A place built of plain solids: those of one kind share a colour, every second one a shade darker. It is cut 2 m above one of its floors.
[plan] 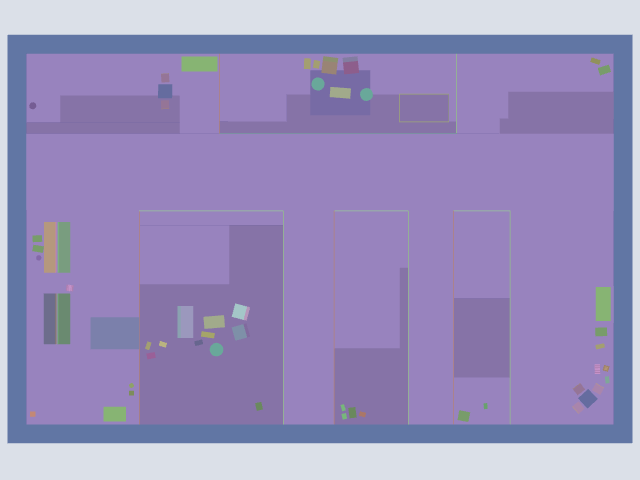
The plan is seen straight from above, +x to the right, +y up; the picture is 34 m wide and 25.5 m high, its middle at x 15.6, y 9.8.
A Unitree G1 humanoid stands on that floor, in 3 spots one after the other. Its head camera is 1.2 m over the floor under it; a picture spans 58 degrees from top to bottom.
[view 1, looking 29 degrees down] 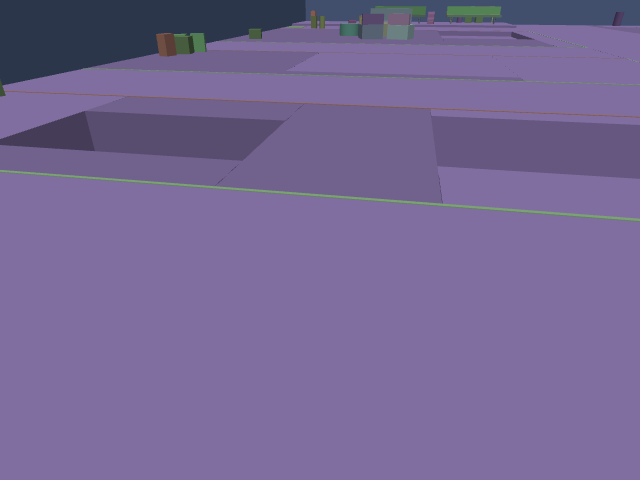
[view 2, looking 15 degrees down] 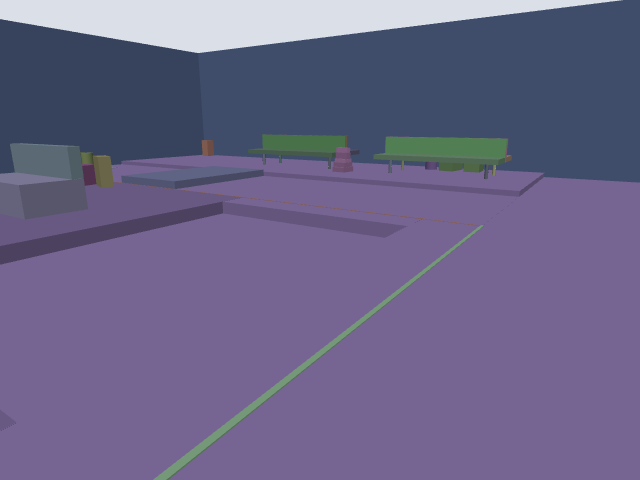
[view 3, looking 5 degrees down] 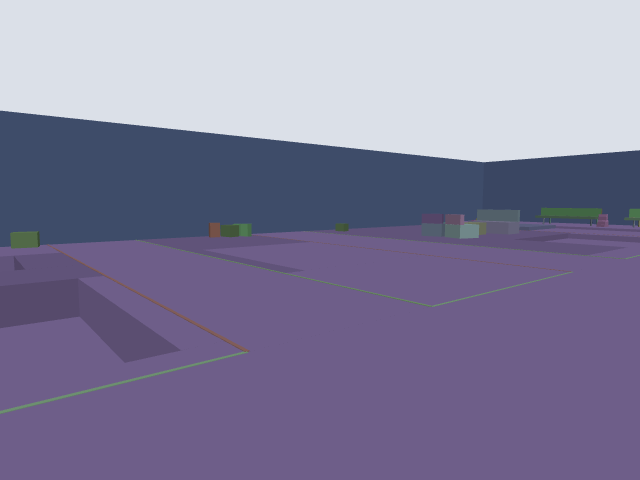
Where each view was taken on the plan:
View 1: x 28.45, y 6.40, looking -169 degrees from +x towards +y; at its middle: floor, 2.48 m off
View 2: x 11.39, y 12.49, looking -147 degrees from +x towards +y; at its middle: floor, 5.37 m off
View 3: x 24.38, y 14.35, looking -129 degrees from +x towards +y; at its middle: floor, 13.78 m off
